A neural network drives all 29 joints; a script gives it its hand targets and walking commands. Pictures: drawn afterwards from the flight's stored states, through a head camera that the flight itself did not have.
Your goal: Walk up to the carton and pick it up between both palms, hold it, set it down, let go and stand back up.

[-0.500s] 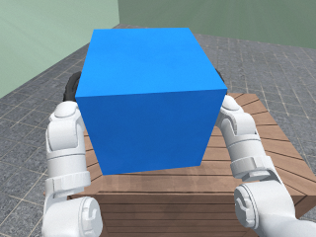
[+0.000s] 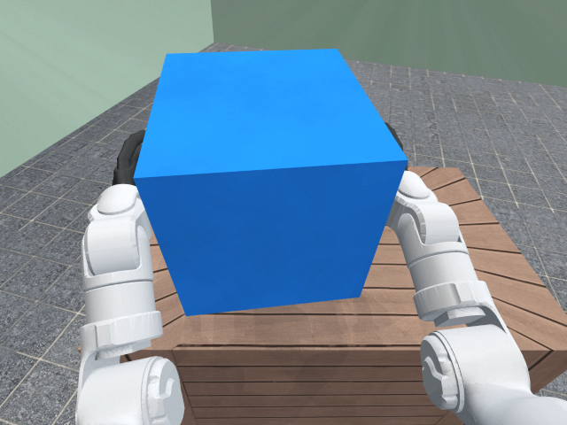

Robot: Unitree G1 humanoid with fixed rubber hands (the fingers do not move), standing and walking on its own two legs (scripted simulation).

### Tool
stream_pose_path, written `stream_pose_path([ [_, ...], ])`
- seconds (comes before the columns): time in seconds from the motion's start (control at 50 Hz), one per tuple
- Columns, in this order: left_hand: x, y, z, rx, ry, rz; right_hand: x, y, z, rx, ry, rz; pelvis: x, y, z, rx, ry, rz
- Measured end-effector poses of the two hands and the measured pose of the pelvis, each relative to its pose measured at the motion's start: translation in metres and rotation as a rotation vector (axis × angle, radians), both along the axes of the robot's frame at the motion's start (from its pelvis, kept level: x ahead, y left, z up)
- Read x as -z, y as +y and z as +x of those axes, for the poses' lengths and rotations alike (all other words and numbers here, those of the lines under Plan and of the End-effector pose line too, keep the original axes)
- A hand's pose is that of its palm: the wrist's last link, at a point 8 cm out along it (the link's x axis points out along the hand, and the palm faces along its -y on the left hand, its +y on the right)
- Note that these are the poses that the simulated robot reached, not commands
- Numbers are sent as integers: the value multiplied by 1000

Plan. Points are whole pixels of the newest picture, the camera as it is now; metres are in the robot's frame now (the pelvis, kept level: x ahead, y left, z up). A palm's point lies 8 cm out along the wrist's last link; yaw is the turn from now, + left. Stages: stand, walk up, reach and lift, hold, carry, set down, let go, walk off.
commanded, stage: hold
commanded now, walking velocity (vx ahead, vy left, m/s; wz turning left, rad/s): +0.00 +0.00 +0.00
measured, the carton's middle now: (264, 177) +0.41 +0.01 +0.19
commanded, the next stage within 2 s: set down in 1.78 s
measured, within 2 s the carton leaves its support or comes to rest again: neither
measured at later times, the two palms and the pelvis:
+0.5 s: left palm (133, 191) +0.36 +0.18 +0.20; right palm (393, 177) +0.36 -0.17 +0.21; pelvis +0.00 +0.00 +0.00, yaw +0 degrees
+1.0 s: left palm (128, 191) +0.36 +0.18 +0.20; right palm (388, 176) +0.36 -0.16 +0.21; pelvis +0.00 +0.00 +0.00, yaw +0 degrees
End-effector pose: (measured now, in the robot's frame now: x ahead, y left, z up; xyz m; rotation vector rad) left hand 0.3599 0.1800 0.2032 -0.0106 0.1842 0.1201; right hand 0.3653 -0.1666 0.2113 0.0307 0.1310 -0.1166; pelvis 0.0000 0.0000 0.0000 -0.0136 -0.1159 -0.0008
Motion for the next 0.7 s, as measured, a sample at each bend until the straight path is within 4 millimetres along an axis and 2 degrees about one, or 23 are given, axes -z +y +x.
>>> stream_pose_path([
  [0.4, 3, -1, -1, 4, 9, -7, 1, 0, -2, 6, 9, 5, 0, 0, -1, 1, -1, 0],
  [0.7, -2, -2, -1, 1, 5, -6, 0, -2, -2, 2, 6, -3, 0, -2, -3, 0, 0, 2],
])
